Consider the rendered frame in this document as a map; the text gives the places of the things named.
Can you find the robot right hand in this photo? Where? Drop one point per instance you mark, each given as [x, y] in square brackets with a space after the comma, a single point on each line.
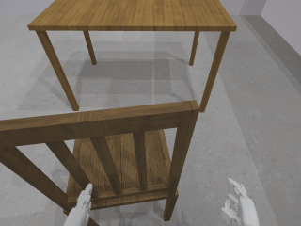
[244, 212]

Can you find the robot left hand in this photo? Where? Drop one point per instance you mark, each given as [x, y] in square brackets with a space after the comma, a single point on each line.
[79, 215]

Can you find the chair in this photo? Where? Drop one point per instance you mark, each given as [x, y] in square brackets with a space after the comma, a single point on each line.
[121, 151]

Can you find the table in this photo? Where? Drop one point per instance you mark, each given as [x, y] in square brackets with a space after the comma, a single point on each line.
[134, 15]

